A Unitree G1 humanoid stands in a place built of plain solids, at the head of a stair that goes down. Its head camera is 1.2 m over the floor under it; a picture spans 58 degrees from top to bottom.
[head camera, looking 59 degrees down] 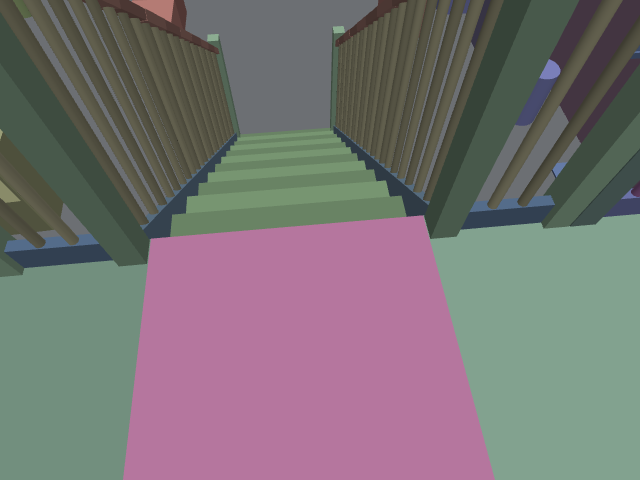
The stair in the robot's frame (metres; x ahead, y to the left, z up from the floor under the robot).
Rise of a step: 0.18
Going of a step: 0.22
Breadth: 0.90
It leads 6 degrees to the left of straight ahead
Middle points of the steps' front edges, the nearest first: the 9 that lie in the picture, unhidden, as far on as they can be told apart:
0.77 0.10 0.00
0.99 0.12 -0.17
1.20 0.14 -0.35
1.42 0.17 -0.53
1.64 0.19 -0.70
1.85 0.21 -0.88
2.07 0.23 -1.05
2.28 0.26 -1.23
2.50 0.28 -1.41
